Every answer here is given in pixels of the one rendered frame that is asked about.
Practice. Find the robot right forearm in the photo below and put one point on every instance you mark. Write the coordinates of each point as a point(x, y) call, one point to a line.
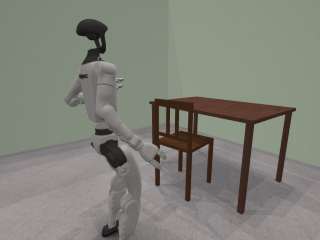
point(115, 124)

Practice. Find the right robot thigh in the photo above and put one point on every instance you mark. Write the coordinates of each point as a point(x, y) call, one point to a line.
point(120, 156)

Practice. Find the table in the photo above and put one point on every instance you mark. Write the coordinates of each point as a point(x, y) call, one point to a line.
point(244, 112)

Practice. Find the left robot upper arm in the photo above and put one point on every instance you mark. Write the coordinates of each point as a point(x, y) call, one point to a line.
point(75, 88)

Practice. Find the robot right hand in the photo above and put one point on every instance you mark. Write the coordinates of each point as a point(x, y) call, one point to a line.
point(149, 151)

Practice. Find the robot torso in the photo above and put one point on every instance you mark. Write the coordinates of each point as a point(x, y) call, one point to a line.
point(88, 79)

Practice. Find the robot left hand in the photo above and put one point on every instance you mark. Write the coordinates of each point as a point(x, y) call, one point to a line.
point(119, 85)

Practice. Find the chair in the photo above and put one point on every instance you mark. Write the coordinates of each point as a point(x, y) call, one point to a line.
point(182, 141)

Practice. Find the right robot upper arm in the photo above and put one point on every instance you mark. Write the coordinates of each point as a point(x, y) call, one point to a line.
point(106, 73)

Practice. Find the robot left forearm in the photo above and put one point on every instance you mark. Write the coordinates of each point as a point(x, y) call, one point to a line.
point(81, 98)

